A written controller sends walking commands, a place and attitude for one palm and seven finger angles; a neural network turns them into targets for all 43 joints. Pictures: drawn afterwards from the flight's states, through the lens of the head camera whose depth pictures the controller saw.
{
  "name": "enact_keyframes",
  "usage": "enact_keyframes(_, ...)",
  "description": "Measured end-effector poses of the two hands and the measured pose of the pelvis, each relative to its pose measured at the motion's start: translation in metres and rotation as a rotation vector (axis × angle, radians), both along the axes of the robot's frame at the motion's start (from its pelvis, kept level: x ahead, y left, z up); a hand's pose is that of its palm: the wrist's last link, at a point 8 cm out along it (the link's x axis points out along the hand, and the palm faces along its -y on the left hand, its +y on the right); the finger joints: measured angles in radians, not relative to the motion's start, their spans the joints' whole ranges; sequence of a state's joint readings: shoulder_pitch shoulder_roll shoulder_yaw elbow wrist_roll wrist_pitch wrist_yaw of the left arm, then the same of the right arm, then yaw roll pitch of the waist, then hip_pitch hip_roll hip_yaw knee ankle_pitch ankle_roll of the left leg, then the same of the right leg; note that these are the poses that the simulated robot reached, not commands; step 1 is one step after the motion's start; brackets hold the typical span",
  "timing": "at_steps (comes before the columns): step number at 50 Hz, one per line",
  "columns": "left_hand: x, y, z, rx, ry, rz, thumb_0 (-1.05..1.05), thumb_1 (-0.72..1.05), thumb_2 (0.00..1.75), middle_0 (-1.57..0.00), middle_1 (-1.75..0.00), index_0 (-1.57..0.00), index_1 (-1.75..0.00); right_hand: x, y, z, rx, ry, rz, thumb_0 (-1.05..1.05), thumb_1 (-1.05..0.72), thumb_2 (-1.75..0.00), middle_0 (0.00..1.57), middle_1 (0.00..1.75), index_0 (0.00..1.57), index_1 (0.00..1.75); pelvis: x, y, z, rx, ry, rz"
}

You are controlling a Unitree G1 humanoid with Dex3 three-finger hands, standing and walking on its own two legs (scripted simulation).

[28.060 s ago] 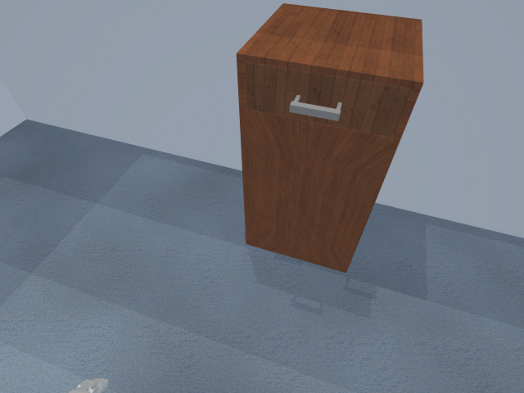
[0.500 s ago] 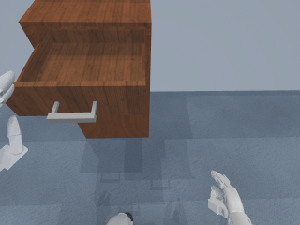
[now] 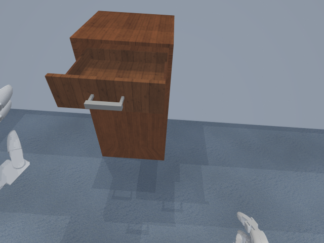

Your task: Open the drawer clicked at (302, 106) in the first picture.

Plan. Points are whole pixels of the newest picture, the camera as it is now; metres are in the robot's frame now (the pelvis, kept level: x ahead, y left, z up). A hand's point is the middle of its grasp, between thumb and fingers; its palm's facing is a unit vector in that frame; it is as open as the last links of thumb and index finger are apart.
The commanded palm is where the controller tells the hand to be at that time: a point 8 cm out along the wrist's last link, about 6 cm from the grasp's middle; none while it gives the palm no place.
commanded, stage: stop stepping back and stand still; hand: left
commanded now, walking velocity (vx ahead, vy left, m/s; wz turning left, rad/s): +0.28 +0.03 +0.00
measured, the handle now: (105, 101) +0.57 +0.24 +0.04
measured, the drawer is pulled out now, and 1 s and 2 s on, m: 0.30 0.30 0.30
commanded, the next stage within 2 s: let the arm hang, fingers relaxed in 0.68 s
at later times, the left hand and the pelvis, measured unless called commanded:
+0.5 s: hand (25, 240) +0.08 +0.18 +0.21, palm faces +0.40 -0.78 -0.48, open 7.4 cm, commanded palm +0.01 +0.23 +0.22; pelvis -0.11 -0.05 +0.00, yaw +1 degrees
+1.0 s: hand out of the picture +0.04 +0.15 -0.10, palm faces +0.02 -0.95 -0.30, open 7.4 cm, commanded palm none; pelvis -0.10 -0.04 -0.01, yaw +3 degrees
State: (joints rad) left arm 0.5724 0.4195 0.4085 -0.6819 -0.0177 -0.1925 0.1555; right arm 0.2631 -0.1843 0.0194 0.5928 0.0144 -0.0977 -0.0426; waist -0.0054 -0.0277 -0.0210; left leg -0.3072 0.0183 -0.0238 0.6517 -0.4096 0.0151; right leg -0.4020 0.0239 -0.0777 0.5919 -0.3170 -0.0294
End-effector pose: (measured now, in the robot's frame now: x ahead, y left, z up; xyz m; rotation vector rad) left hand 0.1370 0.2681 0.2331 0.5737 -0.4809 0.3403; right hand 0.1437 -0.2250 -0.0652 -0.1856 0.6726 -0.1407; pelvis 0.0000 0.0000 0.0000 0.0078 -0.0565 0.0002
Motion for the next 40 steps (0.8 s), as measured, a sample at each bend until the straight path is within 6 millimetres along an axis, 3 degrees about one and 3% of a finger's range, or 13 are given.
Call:
enact_keyframes(9, -0.033, -0.003, -0.007, -0.014, -0.106, -0.046, 0.02, 0.89, 0.90, -0.21, -0.31, -0.21, -0.31, -0.059, -0.016, -0.016, -0.039, -0.022, -0.044, 0.01, -0.90, -0.90, 0.21, 0.30, 0.20, 0.30, -0.062, 0.000, -0.023, 0.003, 0.023, -0.030)
enact_keyframes(16, -0.064, -0.023, -0.007, 0.005, 0.006, -0.051, 0.02, 0.89, 0.90, -0.21, -0.31, -0.21, -0.31, -0.130, -0.027, -0.017, 0.038, 0.072, -0.090, 0.01, -0.90, -0.90, 0.20, 0.30, 0.20, 0.30, -0.082, -0.023, -0.002, -0.005, 0.050, -0.031)
enact_keyframes(20, -0.084, -0.039, -0.004, 0.042, 0.039, -0.015, 0.02, 0.89, 0.90, -0.21, -0.31, -0.22, -0.31, -0.150, -0.043, -0.028, 0.021, 0.152, -0.061, 0.01, -0.90, -0.90, 0.21, 0.30, 0.20, 0.30, -0.093, -0.042, -0.003, -0.009, 0.079, -0.012)
enact_keyframes(24, -0.095, -0.051, -0.007, 0.034, 0.050, -0.011, 0.02, 0.89, 0.90, -0.21, -0.31, -0.22, -0.31, -0.154, -0.067, -0.041, -0.006, 0.230, -0.037, 0.01, -0.90, -0.90, 0.21, 0.30, 0.20, 0.30, -0.110, -0.050, -0.003, -0.036, 0.060, 0.016)
enact_keyframes(31, -0.100, -0.053, -0.003, 0.010, 0.125, -0.003, 0.02, 0.89, 0.90, -0.21, -0.31, -0.22, -0.31, -0.133, -0.091, -0.002, -0.032, 0.108, -0.094, 0.01, -0.90, -0.90, 0.20, 0.30, 0.20, 0.30, -0.110, -0.053, 0.017, 0.025, 0.071, -0.016)
enact_keyframes(35, -0.095, -0.054, -0.005, -0.003, 0.110, -0.027, 0.02, 0.89, 0.90, -0.21, -0.31, -0.22, -0.31, -0.113, -0.092, 0.013, -0.077, 0.030, -0.083, 0.01, -0.90, -0.90, 0.20, 0.30, 0.19, 0.30, -0.107, -0.048, 0.015, 0.025, 0.064, -0.007)
enact_keyframes(40, -0.084, -0.046, -0.012, 0.009, 0.083, -0.039, 0.02, 0.89, 0.90, -0.21, -0.31, -0.22, -0.31, -0.087, -0.077, 0.008, -0.083, -0.017, -0.043, 0.01, -0.90, -0.90, 0.20, 0.30, 0.19, 0.30, -0.103, -0.037, 0.004, 0.008, 0.064, 0.000)
